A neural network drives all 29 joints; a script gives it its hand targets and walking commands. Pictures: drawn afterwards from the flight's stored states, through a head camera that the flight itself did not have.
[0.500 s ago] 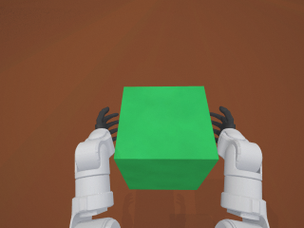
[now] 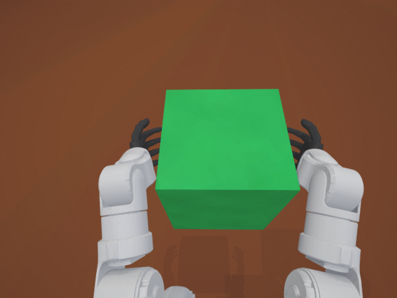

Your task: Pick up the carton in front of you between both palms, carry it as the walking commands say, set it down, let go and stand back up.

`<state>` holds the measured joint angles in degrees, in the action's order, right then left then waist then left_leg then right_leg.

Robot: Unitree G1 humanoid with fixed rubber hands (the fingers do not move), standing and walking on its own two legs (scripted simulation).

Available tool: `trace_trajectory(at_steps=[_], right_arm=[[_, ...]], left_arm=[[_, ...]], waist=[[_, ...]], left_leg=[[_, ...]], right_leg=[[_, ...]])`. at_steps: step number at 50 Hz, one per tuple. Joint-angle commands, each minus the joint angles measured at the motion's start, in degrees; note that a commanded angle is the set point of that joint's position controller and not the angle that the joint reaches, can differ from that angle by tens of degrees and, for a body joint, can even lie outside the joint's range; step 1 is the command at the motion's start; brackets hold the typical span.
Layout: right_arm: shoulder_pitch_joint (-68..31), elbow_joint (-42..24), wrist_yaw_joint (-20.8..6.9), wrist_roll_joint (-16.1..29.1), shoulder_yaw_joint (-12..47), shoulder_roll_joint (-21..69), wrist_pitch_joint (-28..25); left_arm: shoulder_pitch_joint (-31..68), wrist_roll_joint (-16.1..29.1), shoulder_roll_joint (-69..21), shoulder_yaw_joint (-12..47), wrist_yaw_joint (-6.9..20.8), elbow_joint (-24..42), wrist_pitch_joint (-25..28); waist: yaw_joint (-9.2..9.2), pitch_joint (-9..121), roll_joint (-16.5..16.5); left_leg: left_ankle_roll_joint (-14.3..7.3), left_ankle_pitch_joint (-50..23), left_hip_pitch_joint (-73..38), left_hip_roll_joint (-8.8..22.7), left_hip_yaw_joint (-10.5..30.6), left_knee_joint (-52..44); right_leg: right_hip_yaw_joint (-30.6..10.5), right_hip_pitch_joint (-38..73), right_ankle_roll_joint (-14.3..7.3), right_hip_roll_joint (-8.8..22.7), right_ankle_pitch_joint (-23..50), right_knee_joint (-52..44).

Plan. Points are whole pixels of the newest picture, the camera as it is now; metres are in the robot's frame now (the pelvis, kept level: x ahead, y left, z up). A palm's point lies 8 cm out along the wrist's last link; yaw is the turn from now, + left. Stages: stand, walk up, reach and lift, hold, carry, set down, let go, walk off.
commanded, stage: carry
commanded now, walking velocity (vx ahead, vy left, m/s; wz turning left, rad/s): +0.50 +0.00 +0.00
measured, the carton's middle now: (220, 167) +0.37 +0.01 +0.08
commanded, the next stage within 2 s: none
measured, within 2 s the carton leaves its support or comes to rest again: neither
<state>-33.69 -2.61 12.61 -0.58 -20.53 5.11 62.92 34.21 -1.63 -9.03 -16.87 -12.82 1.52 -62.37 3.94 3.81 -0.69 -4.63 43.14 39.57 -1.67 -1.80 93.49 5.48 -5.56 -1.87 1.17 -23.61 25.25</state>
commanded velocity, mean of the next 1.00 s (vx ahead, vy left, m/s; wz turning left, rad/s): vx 0.50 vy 0.00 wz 0.00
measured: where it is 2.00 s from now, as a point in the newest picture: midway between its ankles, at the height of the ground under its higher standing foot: (204, 142)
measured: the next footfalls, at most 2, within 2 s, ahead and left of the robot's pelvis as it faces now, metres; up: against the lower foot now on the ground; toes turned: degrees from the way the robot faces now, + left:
left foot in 0.20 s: +0.29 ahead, +0.15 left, +0.15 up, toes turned +6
right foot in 0.82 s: +0.61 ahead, -0.02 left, +0.15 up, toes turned -5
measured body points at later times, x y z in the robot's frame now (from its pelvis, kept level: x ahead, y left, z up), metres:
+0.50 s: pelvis +0.23 +0.09 +0.14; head +0.26 +0.09 +0.59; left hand +0.61 +0.23 +0.29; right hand +0.59 -0.08 +0.30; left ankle +0.25 +0.15 -0.59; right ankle +0.30 -0.02 -0.48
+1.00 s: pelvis +0.52 +0.05 +0.15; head +0.56 +0.05 +0.60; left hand +0.87 +0.22 +0.24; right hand +0.89 -0.08 +0.24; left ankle +0.46 +0.18 -0.50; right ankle +0.57 -0.01 -0.59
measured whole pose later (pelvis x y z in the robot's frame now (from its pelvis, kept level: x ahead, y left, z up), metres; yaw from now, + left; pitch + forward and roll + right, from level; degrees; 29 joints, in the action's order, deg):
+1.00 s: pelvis +0.52 +0.05 +0.15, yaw +3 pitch +4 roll +0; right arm -37.0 3.4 10.4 -4.3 -23.3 8.2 64.2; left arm 35.5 -5.3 -9.9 -22.7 -10.6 -2.7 -63.2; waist 0.1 0.0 0.9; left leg -1.5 18.5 31.6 1.7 -1.6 67.1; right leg 9.1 -21.4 -5.1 -0.3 -8.9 25.5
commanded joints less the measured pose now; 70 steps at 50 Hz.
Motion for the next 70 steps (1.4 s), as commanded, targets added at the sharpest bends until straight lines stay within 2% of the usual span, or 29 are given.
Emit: trace_trajectory(at_steps=[1, 2, 4, 5, 6, 8, 9, 10, 11, 12, 13, 14, 21, 28, 33, 36, 39, 40, 41, 42, 43, 46, 54, 63, 64, 65, 66, 67, 70], right_arm=[[-32.1, -0.1, 0.5, 5.4, 29.8, 39.7, -1.1], [-31.4, -0.5, 0.7, 4.9, 29.5, 39.2, -1.3], [-31.1, -2.1, 1.0, 4.0, 29.7, 38.4, -1.7], [-31.4, -3.3, 1.0, 4.0, 30.7, 38.5, -1.7], [-31.9, -3.9, 0.9, 4.3, 31.8, 38.6, -2.0], [-32.6, -5.9, 0.6, 6.4, 34.5, 40.4, -2.5], [-33.3, -8.2, 0.2, 7.9, 36.5, 40.9, -2.9], [-34.4, -10.6, -0.2, 9.8, 38.9, 42.5, -3.1], [-36.2, -13.3, -0.6, 12.4, 41.0, 42.1, -3.3], [-35.1, -13.2, -1.0, 15.3, 43.0, 43.8, -3.6], [-38.0, -16.5, -1.3, 16.8, 44.4, 43.0, -3.7], [-40.4, -17.6, -1.7, 18.2, 45.8, 44.0, -3.8], [-37.4, -12.8, -3.2, 17.7, 44.1, 43.3, -1.4], [-31.9, -2.2, -0.7, 8.1, 31.6, 34.5, 4.4], [-36.3, 4.1, 0.0, 4.3, 25.0, 32.7, 6.5], [-39.5, 6.8, 0.0, 3.8, 23.7, 34.5, 6.6], [-41.3, 8.6, -0.3, 4.0, 23.6, 37.6, 6.2], [-41.4, 8.9, -0.5, 3.9, 23.8, 38.9, 6.0], [-42.3, 9.0, -0.6, 3.9, 24.1, 40.0, 5.7], [-43.1, 9.5, -0.8, 4.1, 24.9, 42.0, 5.5], [-43.7, 9.1, -1.0, 3.8, 25.3, 43.0, 5.2], [-44.5, 6.8, -2.1, 5.6, 29.5, 50.6, 2.7], [-27.5, -1.2, -3.1, 5.6, 40.0, 54.0, -5.2], [-7.2, -18.8, -5.0, 9.8, 47.8, 50.3, -5.3], [-2.6, -19.9, -4.9, 9.5, 47.2, 49.1, -4.5], [2.6, -20.2, -4.8, 8.6, 46.2, 47.5, -3.7], [5.8, -20.0, -4.4, 7.6, 45.4, 45.5, -2.9], [10.2, -19.4, -4.3, 7.6, 44.9, 45.8, -2.4], [10.8, -25.7, -5.7, 8.4, 45.1, 49.3, -1.1]], left_arm=[[36.9, 12.2, -37.8, 34.6, -0.2, 8.8, 1.8], [38.2, 13.3, -38.0, 35.7, 0.0, 10.5, 2.1], [40.2, 15.5, -38.5, 37.0, 0.7, 13.1, 2.5], [39.9, 15.8, -38.9, 36.5, 1.0, 13.3, 2.7], [40.7, 15.6, -39.4, 36.5, 1.3, 13.7, 2.7], [37.7, 15.1, -37.6, 36.1, 1.7, 14.3, 2.6], [36.7, 14.1, -36.9, 35.2, 1.6, 14.9, 2.8], [35.2, 12.2, -35.8, 33.8, 1.2, 14.9, 3.1], [30.0, 9.4, -35.8, 31.7, 0.9, 14.2, 3.6], [29.6, 7.7, -32.6, 29.8, 0.4, 14.0, 3.5], [27.7, 7.1, -32.7, 28.4, -0.1, 12.6, 3.2], [28.4, 6.8, -32.3, 27.6, 0.1, 13.5, 3.1], [28.6, 5.3, -30.3, 28.6, 0.3, 12.1, 1.0], [32.5, 6.2, -29.8, 28.5, 0.1, 4.4, -5.3], [40.9, 8.3, -32.7, 26.6, -0.3, -1.0, -7.3], [43.5, 8.4, -35.4, 25.0, -0.5, -4.6, -7.5], [44.3, 8.3, -37.7, 23.8, -0.5, -7.5, -7.0], [44.0, 8.0, -38.6, 23.5, -0.4, -8.3, -6.5], [43.2, 7.7, -39.5, 23.2, -0.2, -8.7, -6.0], [43.2, 7.2, -39.2, 22.3, -0.1, -8.8, -5.6], [44.4, 7.1, -40.7, 22.8, -0.1, -9.0, -4.9], [44.0, 7.9, -47.6, 26.1, 1.6, -3.4, -2.2], [27.3, 6.5, -48.3, 35.2, 3.8, 5.7, 5.2], [1.7, 7.3, -46.4, 41.1, 4.5, 17.3, 5.1], [-1.5, 7.4, -45.4, 41.6, 4.3, 18.9, 4.3], [-3.6, 7.7, -43.8, 41.9, 4.1, 20.5, 3.4], [-5.6, 8.8, -42.8, 42.9, 4.2, 22.4, 2.2], [-6.0, 10.1, -41.6, 44.2, 4.5, 24.9, 1.4], [-5.6, 12.5, -46.0, 47.3, 5.6, 29.4, 0.3]], waist=[[4.13, 10.4, 0.2], [2.18, 9.3, 3.2], [-1.12, 5.2, 0.2], [-3.56, 4.0, -1.0], [-5.48, 5.6, -3.6], [-9.79, 19.1, -15.2], [-15.01, 27.6, -17.7], [-19.58, 33.6, -12.3], [-13.85, 38.7, 10.2], [-13.10, 43.3, 18.3], [-10.17, 42.0, 10.1], [-9.18, 37.9, 4.5], [-8.12, 22.4, -0.6], [-7.16, 16.0, 7.1], [-7.72, 10.0, 8.6], [-7.25, 9.3, 9.6], [-4.67, 13.7, 11.1], [-2.45, 17.7, 9.1], [-0.87, 22.9, 5.0], [-2.31, 27.9, -5.4], [-1.81, 29.0, -18.0], [-2.67, 25.5, -2.5], [-3.24, 24.2, -6.1], [-3.32, 20.3, -7.0], [-3.93, 22.7, -5.1], [-5.05, 26.3, -0.3], [-5.15, 31.4, 13.6], [-5.46, 28.4, 17.7], [-5.07, 20.7, 4.3]], left_leg=[[-2.8, 12.4, 53.5, 2.2, 10.9, 33.0], [-3.3, 8.7, 48.3, 3.2, 6.5, 24.4], [-1.6, -2.3, 31.1, 7.2, -2.6, 7.0], [-1.0, -4.1, 12.5, 7.9, -6.4, -7.7], [-0.9, -11.4, -4.7, 4.8, -11.1, -15.2], [-3.0, -18.5, -16.8, -2.4, -14.1, -20.4], [-2.6, -18.8, -25.7, -5.3, -12.8, -29.2], [-2.7, -13.3, -35.8, -7.7, -4.9, -42.4], [-9.1, -1.6, -44.3, 10.2, 33.3, -64.9], [-14.2, -20.4, -44.3, 16.8, 55.9, -74.7], [-14.8, -24.8, -44.1, 16.8, 50.0, -68.3], [-14.2, -28.5, -41.0, 16.4, 44.0, -63.6], [-10.4, -43.5, -37.7, 16.1, 22.3, -66.3], [-8.6, -49.8, -41.4, 12.7, 8.5, -73.3], [-7.4, -51.2, -42.3, 11.8, 6.1, -76.8], [-5.8, -60.2, -44.6, 11.8, 4.5, -75.0], [-1.7, -83.6, -44.9, 11.2, -0.3, -64.7], [0.7, -81.6, -41.9, 10.0, -3.1, -55.5], [2.3, -66.6, -32.7, 8.9, -3.5, -44.0], [3.3, -41.1, -18.5, 4.6, -3.1, -32.4], [4.0, -15.9, -2.7, -4.3, -0.2, -18.8], [2.1, -22.8, 1.2, 4.3, 4.1, -18.0], [5.8, -28.9, 0.6, 6.4, -1.9, -44.5], [5.0, -44.8, -21.7, 1.2, -10.9, -75.3], [3.9, -44.0, -34.0, 2.2, -10.7, -75.0], [1.9, -45.9, -47.6, 11.5, -0.7, -72.3], [-6.8, -49.2, -63.4, 25.6, 21.6, -71.3], [-10.0, -54.5, -64.5, 27.2, 27.5, -74.1], [-4.9, -56.0, -53.2, 23.5, 14.8, -76.6]], right_leg=[[-24.1, 39.6, -15.6, 25.6, 29.5, -5.6], [-17.0, 32.7, -11.6, 21.7, 19.0, -9.7], [-7.0, 12.1, -7.3, 15.7, 4.3, -20.9], [-2.8, -4.5, -8.1, 13.6, 11.0, -29.7], [2.3, -13.9, -8.2, 10.8, 35.8, -28.3], [5.0, -2.6, -7.3, 11.8, 89.7, -7.4], [5.5, 1.3, -5.3, 11.3, 98.0, 8.9], [2.5, -0.3, -3.2, 9.6, 84.8, 29.1], [-1.8, -15.7, 0.3, -1.0, 23.2, 51.0], [-16.5, -20.8, 0.5, -9.8, 7.7, 73.1], [-20.9, -25.2, -2.0, -8.3, 8.4, 81.9], [-17.4, -29.3, -3.3, -5.0, 8.4, 81.5], [-8.3, -41.7, -3.4, 1.9, -3.6, 57.0], [-1.8, -44.9, -1.1, 3.3, 17.1, 33.8], [1.8, -41.8, -0.3, 1.9, 19.0, 19.5], [3.1, -37.3, -1.2, 0.5, 18.7, 13.1], [7.1, -21.2, -2.2, -4.3, 18.2, 4.2], [8.0, -9.9, -2.2, -4.9, 20.7, -0.7], [1.1, 4.3, -2.9, 0.8, 18.3, -1.7], [-20.8, 16.7, -6.7, 15.5, 18.9, 0.0], [-39.6, 24.3, -14.1, 22.4, 21.0, -5.8], [-25.5, 15.3, -10.9, 18.0, 21.8, -6.1], [-8.6, 15.9, -8.8, 13.3, 33.2, -9.2], [1.6, 15.6, -1.9, 8.9, 51.7, 1.1], [3.2, 8.5, -0.5, 7.8, 49.1, 7.7], [3.0, -2.7, 1.1, 6.9, 32.5, 18.3], [1.5, -21.8, 3.1, 1.4, 12.3, 32.5], [-1.4, -32.8, 2.8, -2.2, -5.9, 41.0], [-5.3, -35.5, 1.8, 5.2, 0.3, 39.8]])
